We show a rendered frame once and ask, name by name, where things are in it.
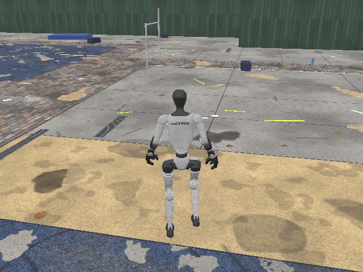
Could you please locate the robot left thigh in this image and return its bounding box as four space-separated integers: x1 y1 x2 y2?
162 159 174 201

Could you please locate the robot left hand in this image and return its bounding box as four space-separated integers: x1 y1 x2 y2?
146 154 158 165

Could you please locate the left robot upper arm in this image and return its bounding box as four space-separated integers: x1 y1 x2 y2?
153 114 168 145

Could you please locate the robot left forearm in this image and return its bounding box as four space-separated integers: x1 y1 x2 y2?
147 136 158 156

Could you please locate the robot right hand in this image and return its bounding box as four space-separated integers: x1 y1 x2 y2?
205 156 218 169

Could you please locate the right robot upper arm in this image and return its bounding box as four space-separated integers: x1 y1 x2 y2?
192 113 209 145

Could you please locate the left robot foot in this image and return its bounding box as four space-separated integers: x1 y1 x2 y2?
166 223 174 238

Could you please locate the robot right forearm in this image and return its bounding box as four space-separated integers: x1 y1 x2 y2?
203 136 216 159

